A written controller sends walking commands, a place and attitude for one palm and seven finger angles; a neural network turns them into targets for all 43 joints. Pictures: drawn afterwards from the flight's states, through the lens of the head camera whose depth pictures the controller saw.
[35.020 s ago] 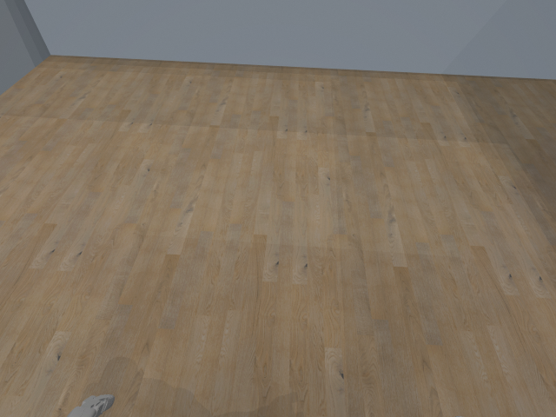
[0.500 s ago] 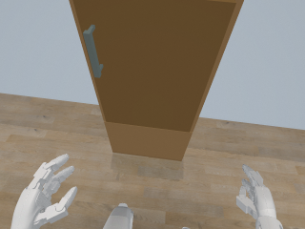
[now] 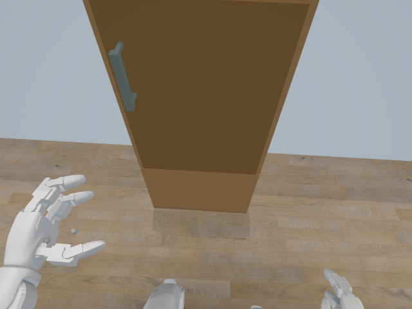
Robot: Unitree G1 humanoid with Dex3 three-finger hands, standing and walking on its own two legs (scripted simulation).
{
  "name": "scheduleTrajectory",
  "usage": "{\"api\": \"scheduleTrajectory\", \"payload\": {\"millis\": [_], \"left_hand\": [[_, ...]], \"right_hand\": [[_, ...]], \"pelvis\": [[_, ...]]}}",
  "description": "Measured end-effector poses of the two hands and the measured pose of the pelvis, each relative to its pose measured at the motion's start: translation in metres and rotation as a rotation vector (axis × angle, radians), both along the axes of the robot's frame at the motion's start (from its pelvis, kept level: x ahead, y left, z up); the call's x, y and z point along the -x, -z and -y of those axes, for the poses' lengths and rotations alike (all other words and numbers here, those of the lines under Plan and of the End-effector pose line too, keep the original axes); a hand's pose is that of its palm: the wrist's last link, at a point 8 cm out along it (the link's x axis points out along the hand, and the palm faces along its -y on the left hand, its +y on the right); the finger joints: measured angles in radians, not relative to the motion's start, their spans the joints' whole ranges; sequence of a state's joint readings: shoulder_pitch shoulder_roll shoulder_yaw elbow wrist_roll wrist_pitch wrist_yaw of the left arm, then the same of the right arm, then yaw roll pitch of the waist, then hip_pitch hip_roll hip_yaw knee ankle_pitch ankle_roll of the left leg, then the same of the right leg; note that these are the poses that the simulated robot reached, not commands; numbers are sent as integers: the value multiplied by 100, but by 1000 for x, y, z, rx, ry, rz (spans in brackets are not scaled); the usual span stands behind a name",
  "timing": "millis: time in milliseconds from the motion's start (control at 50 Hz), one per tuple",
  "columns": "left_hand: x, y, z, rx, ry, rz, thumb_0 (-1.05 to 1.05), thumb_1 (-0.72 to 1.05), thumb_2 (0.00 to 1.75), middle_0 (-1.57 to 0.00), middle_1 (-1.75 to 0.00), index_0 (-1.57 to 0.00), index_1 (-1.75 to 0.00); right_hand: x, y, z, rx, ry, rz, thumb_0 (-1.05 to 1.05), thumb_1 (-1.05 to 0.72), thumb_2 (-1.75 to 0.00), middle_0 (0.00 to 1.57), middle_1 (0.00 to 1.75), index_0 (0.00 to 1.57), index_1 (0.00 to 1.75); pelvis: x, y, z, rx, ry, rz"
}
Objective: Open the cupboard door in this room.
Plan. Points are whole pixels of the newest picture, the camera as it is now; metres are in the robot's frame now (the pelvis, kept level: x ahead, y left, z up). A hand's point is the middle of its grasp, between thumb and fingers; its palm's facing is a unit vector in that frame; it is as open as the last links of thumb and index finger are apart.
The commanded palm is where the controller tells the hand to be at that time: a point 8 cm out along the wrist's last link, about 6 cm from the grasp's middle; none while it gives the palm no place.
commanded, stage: raise the hand with hooked fingers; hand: left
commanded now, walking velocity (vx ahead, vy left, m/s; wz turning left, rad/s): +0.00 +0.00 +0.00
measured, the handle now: (125, 78) +0.59 +0.24 +0.11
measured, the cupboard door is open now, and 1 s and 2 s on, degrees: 0 0 0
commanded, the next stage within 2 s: move the hooked fingers beside the handle in 1.12 s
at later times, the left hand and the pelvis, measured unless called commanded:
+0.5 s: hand (46, 194) +0.27 +0.28 +0.11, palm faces +0.02 -1.00 -0.05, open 13.9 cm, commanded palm +0.25 +0.33 +0.12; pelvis +0.00 +0.02 +0.02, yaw +1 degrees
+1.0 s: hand (54, 174) +0.30 +0.27 +0.13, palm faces +0.03 -1.00 -0.03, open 14.0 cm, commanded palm +0.27 +0.32 +0.13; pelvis +0.01 +0.00 +0.03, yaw +0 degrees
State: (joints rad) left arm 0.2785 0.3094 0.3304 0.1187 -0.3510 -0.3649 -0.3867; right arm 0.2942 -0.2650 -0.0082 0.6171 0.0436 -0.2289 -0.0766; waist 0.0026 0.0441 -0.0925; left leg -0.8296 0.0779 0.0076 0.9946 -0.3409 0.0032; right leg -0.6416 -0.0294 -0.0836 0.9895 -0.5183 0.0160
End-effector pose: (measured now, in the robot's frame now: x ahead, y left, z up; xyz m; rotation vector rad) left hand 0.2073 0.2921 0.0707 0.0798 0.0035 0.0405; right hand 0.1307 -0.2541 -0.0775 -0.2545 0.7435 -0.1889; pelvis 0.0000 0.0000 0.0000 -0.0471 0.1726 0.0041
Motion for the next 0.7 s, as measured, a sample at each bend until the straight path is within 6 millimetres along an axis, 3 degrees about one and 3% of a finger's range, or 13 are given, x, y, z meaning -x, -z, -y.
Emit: {"api": "scheduleTrajectory", "payload": {"millis": [100, 260, 360, 460, 620, 700], "left_hand": [[-12, 3, 0, 18, 83, -24, 0, -16, 45, -27, -98, -27, -98], [-26, -36, -30, 19, 6, 70, -1, -35, 37, -29, -110, -29, -110], [-31, -32, -40, 35, 10, -22, -1, -43, 33, -29, -116, -29, -116], [-39, -34, -42, 36, 23, -33, -1, -47, 31, -30, -119, -29, -119], [-57, -63, -54, 26, 7, 52, -2, -50, 30, -30, -120, -30, -120], [-67, -61, -56, 47, 24, -10, -1, -50, 30, -30, -120, -30, -120]], "right_hand": [[-11, -16, -3, 32, -6, 52, 2, -90, -90, 21, 30, 20, 30], [-34, -42, -28, 4, -53, 144, 2, -90, -90, 21, 30, 20, 30], [-42, -45, -39, -16, -86, 148, 2, -90, -90, 21, 30, 20, 30], [-41, -43, -43, -13, -98, 125, 2, -90, -90, 21, 30, 20, 30], [-29, -41, -34, -6, -75, 73, 2, -90, -90, 21, 30, 20, 30], [-24, -40, -25, -2, -53, 55, 2, -90, -90, 21, 30, 20, 30]], "pelvis": [[2, -4, -6, 5, 1, 17], [-1, -15, -12, 12, -5, 51], [-2, -20, -15, 13, -12, 61], [-2, -23, -16, 11, -12, 70], [-5, -28, -12, 8, -12, 82], [-7, -30, -10, 4, -10, 79]]}}
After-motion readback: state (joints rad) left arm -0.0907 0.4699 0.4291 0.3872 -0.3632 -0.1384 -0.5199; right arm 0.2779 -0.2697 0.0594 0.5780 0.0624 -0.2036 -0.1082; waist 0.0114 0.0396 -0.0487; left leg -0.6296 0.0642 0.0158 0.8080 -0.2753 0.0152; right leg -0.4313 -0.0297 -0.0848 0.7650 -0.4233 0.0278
